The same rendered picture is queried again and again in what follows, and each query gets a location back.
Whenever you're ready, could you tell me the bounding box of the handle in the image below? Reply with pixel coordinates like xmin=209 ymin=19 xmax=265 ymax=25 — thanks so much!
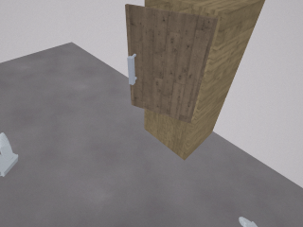
xmin=127 ymin=54 xmax=137 ymax=85

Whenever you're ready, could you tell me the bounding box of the right robot hand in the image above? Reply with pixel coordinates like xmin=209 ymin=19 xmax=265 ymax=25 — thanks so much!
xmin=239 ymin=217 xmax=258 ymax=227

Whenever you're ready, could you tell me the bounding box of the left robot hand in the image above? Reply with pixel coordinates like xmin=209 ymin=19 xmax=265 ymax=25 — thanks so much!
xmin=0 ymin=132 xmax=19 ymax=177

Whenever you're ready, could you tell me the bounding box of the cupboard door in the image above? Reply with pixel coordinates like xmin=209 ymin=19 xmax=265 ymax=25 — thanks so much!
xmin=125 ymin=4 xmax=219 ymax=124

